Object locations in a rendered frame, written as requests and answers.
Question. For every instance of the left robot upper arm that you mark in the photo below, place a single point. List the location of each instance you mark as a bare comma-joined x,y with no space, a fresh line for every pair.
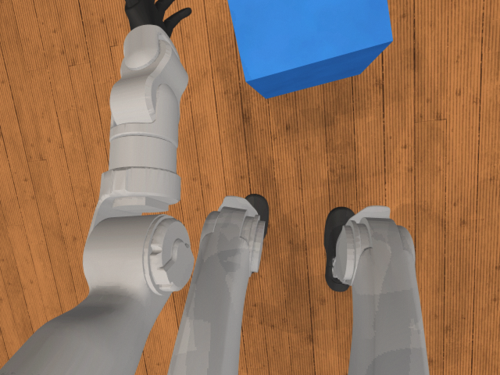
132,265

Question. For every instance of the carton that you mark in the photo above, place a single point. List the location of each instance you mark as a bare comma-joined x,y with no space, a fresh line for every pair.
290,45

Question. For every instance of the robot left thigh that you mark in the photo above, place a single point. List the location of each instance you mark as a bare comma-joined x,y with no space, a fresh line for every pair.
209,336

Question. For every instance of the robot left shin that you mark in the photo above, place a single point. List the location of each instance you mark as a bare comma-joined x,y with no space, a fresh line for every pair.
229,201

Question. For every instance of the robot left hand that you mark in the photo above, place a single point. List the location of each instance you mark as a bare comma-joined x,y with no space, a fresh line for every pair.
144,12

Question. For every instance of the robot left forearm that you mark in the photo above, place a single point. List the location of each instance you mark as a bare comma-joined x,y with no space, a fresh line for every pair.
145,113

